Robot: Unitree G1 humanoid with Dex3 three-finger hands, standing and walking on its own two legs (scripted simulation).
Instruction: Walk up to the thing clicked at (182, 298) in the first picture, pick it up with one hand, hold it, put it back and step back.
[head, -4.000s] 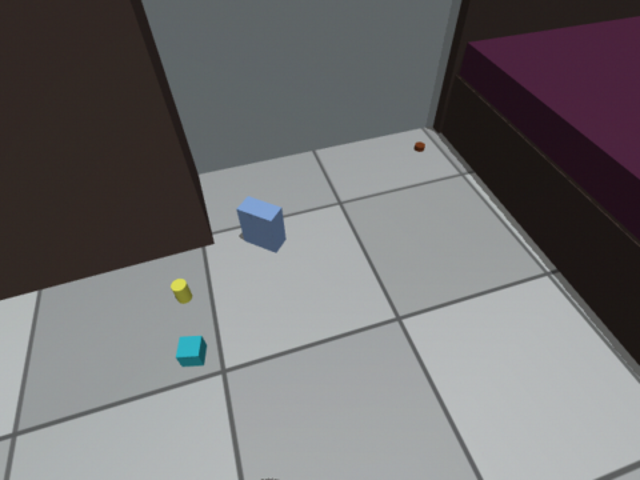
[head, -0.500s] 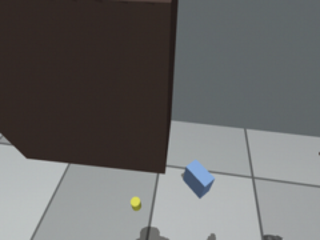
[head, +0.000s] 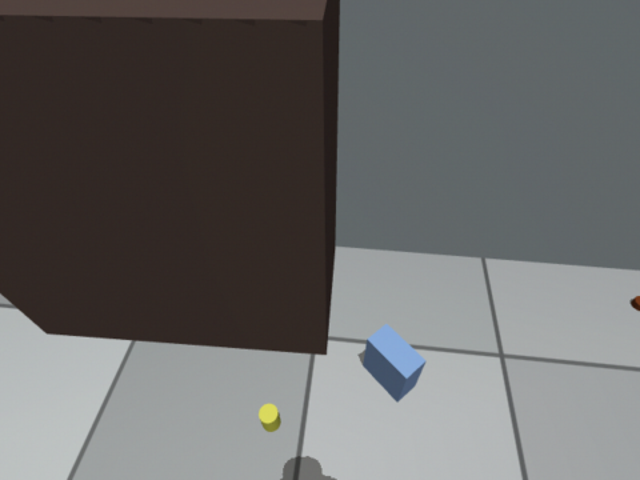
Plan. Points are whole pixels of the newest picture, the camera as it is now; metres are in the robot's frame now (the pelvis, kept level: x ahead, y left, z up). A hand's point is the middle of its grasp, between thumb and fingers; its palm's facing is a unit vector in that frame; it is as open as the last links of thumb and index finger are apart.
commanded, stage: walk up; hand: left
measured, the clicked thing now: (270, 417) +0.42 +0.18 -0.74
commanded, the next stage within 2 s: stand in 0.58 s
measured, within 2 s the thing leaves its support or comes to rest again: neither
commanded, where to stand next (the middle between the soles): +0.03 +0.01 m, yaw -2 degrees
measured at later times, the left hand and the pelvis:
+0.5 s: hand out of the picture +0.10 +0.26 -0.15, palm faces -0.03 -0.93 -0.36, open 7.4 cm; pelvis +0.01 +0.00 +0.00, yaw +0 degrees
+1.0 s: hand out of the picture +0.09 +0.24 -0.16, palm faces -0.04 -0.94 -0.33, open 7.4 cm; pelvis +0.01 -0.01 +0.00, yaw +0 degrees
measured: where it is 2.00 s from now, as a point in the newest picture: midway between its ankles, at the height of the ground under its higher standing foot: outside the picture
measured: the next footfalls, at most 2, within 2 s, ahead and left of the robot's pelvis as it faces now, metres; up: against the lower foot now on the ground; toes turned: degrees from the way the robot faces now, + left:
none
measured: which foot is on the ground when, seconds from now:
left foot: down 0.00-1.00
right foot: down 0.00-1.00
